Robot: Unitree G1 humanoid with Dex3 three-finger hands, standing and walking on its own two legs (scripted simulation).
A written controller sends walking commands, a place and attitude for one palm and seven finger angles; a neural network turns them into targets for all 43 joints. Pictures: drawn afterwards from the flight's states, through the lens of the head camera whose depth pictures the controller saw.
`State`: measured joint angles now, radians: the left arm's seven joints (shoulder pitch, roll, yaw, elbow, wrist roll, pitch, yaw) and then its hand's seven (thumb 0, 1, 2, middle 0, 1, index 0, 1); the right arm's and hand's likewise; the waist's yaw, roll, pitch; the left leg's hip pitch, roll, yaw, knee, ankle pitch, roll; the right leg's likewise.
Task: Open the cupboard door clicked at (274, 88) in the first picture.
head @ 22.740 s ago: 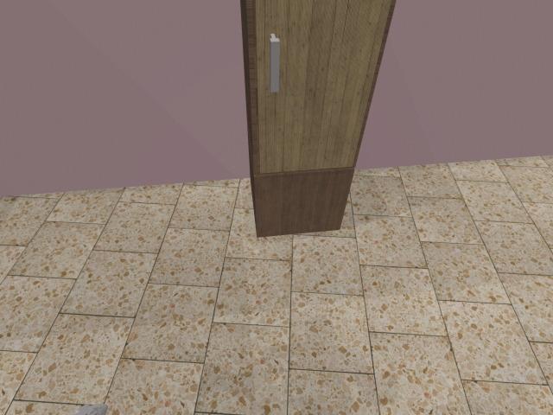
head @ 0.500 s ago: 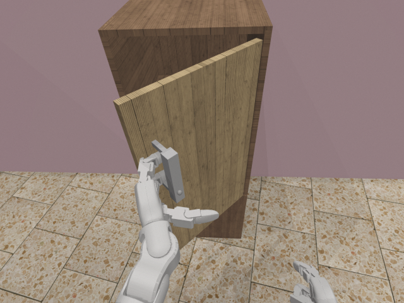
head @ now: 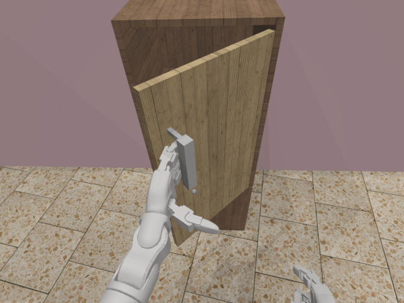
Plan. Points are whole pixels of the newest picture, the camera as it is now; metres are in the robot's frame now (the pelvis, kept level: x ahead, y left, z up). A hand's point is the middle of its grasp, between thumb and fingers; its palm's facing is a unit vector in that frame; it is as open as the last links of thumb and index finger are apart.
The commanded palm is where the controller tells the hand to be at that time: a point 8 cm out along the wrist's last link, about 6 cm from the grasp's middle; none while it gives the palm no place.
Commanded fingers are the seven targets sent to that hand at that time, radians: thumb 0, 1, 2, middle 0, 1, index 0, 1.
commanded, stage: slide the hand sideways off the handle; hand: left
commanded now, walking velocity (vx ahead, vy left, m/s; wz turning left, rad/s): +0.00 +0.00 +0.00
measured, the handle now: (181, 158) +0.38 +0.07 +0.10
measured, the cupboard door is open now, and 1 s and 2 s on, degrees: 44 46 46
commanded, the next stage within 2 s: draw the hand back to the body in 0.90 s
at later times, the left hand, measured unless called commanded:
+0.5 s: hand (171, 213) +0.25 +0.07 +0.10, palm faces -0.02 -1.00 +0.00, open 16.4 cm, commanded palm +0.23 +0.12 +0.10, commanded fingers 0.00 -0.50 0.30 -0.15 -0.30 -0.15 -0.30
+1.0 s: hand (146, 234) +0.22 +0.11 +0.09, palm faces -0.01 -1.00 -0.02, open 16.4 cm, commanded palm +0.20 +0.16 +0.10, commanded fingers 0.00 -0.50 0.30 -0.15 -0.30 -0.15 -0.30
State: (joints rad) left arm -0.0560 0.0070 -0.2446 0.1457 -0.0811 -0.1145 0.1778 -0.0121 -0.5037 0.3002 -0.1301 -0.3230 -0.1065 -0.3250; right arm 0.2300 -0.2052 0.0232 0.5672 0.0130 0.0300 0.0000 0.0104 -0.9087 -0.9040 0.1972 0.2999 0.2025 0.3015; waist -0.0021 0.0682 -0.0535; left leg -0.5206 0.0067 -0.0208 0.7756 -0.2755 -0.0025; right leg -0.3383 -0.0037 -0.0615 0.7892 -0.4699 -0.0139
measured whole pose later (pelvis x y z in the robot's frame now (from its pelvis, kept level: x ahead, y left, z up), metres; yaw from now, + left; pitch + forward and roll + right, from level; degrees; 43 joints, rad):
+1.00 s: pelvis +0.03 -0.02 -0.01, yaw +0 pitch +4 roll +0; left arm 0.56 0.15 -0.03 -0.33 -0.19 -0.20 -0.10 -0.01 -0.50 0.30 -0.15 -0.30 -0.15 -0.30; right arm 0.27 -0.23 0.01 0.48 0.02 -0.09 -0.04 0.01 -0.91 -0.90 0.20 0.30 0.20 0.30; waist 0.01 0.06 -0.10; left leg -0.57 0.02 -0.03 0.84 -0.34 -0.03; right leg -0.38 0.01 -0.07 0.84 -0.53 -0.03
